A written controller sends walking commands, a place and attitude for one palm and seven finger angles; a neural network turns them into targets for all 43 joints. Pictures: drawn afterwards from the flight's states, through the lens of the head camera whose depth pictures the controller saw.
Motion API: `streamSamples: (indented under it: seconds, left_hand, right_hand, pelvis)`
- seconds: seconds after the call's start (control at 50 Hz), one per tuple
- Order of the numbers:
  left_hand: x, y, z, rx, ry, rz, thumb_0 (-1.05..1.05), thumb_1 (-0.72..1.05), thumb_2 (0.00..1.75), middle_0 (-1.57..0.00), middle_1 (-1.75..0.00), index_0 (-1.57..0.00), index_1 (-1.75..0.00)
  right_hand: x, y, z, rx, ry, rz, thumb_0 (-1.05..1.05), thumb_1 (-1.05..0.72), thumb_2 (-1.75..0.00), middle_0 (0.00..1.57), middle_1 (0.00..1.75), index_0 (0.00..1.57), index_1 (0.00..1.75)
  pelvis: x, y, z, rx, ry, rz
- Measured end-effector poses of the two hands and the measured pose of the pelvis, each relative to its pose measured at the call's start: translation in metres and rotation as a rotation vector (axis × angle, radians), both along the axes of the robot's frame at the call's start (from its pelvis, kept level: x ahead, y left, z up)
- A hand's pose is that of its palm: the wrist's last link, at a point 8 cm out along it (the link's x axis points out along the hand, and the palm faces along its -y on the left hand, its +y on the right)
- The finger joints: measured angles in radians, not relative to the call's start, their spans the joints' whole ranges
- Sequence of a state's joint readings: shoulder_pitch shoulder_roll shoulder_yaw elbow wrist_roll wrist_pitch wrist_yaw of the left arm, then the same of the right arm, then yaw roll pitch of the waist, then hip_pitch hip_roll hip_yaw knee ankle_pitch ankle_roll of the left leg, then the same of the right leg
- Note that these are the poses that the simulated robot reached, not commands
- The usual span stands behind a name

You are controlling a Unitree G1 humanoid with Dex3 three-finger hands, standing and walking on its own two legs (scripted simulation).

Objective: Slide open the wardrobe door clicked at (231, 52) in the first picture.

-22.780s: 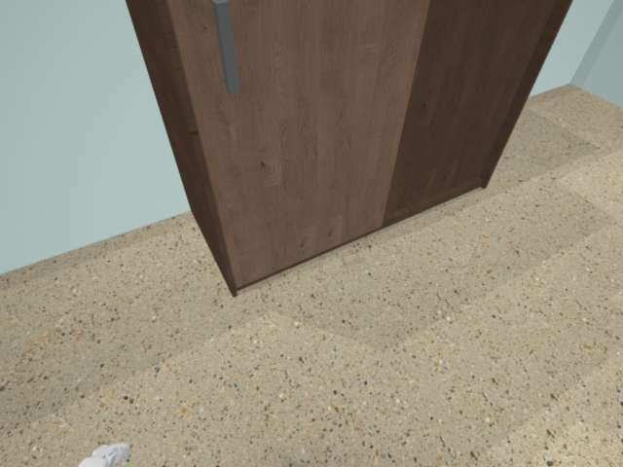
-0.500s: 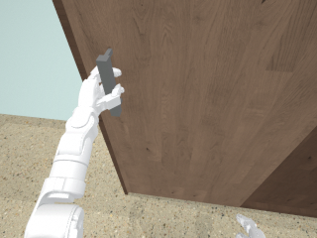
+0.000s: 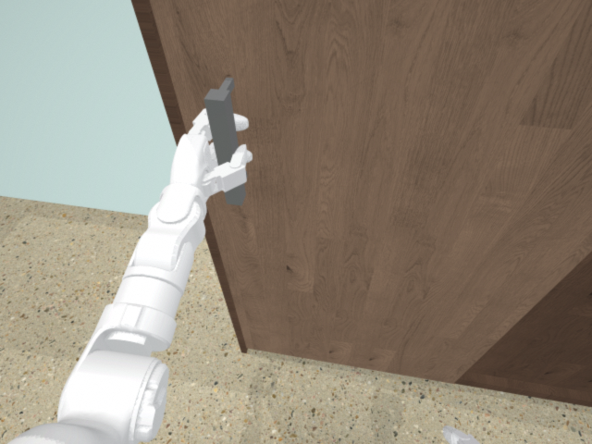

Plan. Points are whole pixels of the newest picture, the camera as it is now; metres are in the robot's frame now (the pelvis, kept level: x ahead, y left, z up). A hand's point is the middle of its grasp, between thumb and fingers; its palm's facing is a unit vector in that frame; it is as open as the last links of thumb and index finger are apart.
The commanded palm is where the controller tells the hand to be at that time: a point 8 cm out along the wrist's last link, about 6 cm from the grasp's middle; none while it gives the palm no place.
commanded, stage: step sideways, sliding the door along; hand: left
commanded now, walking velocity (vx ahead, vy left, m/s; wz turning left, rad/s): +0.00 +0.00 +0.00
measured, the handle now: (232, 145) +0.48 +0.14 +0.16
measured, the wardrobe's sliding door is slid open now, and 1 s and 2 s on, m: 0.00 0.07 0.35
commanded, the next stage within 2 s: none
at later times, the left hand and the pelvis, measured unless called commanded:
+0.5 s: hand (249, 164) +0.44 +0.10 +0.16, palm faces +0.30 -0.95 -0.07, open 6.4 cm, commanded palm +0.40 +0.08 +0.16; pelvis +0.01 -0.10 -0.02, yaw -2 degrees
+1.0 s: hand (297, 170) +0.44 +0.04 +0.15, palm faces +0.41 -0.91 -0.04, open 7.1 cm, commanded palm +0.40 +0.01 +0.15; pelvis +0.08 -0.21 +0.00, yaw +0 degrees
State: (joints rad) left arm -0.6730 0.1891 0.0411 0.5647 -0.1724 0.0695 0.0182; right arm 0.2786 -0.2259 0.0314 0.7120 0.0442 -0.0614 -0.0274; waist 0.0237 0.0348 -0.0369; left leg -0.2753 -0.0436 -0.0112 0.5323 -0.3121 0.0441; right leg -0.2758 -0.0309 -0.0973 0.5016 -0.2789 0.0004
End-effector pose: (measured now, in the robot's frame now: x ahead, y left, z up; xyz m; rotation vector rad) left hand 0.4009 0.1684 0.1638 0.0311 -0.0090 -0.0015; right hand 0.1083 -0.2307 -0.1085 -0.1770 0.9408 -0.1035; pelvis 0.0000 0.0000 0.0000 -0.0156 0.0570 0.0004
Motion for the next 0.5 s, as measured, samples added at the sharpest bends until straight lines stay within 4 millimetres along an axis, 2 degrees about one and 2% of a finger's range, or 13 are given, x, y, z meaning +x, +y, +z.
streamSamples:
  seconds: [0.08, 0.16, 0.26, 0.4, 0.5]
  left_hand:
    - [0.000, 0.000, 0.000, -0.001, -0.001, -0.001, 0.00, 0.74, 0.81, -0.27, -1.39, -0.22, -1.40]
    - [0.003, 0.003, -0.002, 0.083, -0.053, 0.011, -0.02, 0.69, 0.81, -0.32, -1.38, -0.26, -1.40]
    - [0.003, -0.001, -0.004, 0.096, -0.086, 0.081, -0.03, 0.68, 0.82, -0.39, -1.39, -0.28, -1.40]
    - [0.001, -0.011, -0.004, 0.071, -0.084, 0.202, -0.02, 0.70, 0.84, -0.43, -1.40, -0.24, -1.40]
    - [0.001, -0.019, -0.006, 0.062, -0.116, 0.305, -0.01, 0.68, 0.85, -0.44, -1.40, -0.21, -1.40]
  right_hand:
    - [0.004, -0.001, 0.001, 0.000, -0.014, 0.009, 0.01, -0.91, -0.89, 0.20, 0.30, 0.20, 0.30]
    - [0.009, -0.007, 0.001, -0.022, -0.036, -0.022, 0.01, -0.90, -0.89, 0.20, 0.30, 0.20, 0.30]
    - [0.008, -0.019, -0.005, -0.020, -0.030, -0.063, 0.01, -0.90, -0.89, 0.20, 0.30, 0.20, 0.30]
    - [0.009, -0.049, -0.015, 0.009, 0.061, -0.037, 0.01, -0.90, -0.89, 0.20, 0.30, 0.20, 0.30]
    - [0.033, -0.088, -0.027, 0.009, 0.048, 0.000, 0.01, -0.90, -0.89, 0.20, 0.30, 0.20, 0.30]
  pelvis:
    - [-0.001, -0.001, 0.000, 0.000, 0.002, 0.002]
    - [-0.005, -0.005, -0.003, 0.007, -0.004, -0.030]
    - [-0.006, -0.018, -0.006, 0.013, -0.030, -0.054]
    - [0.002, -0.059, -0.004, -0.002, -0.073, -0.057]
    - [0.014, -0.099, -0.018, -0.015, -0.108, -0.027]
